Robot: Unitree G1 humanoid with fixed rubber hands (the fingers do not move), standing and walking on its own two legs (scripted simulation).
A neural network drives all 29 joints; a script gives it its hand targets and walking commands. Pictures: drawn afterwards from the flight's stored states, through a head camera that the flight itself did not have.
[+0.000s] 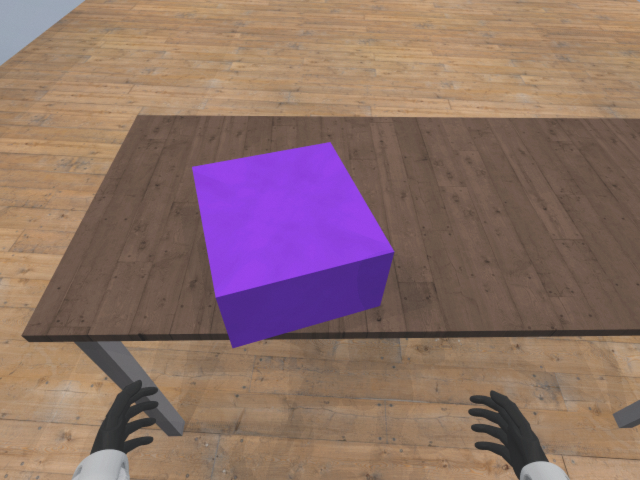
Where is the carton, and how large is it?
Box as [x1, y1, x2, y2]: [192, 142, 393, 347]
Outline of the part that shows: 330,142 192,167 215,296 232,347 379,305 393,255 393,250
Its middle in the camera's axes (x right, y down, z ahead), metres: -0.06 +0.00 +0.64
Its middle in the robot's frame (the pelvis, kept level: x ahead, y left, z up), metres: +0.47 +0.06 -0.01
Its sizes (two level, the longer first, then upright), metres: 0.267 0.245 0.143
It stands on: a table, 0.69 m high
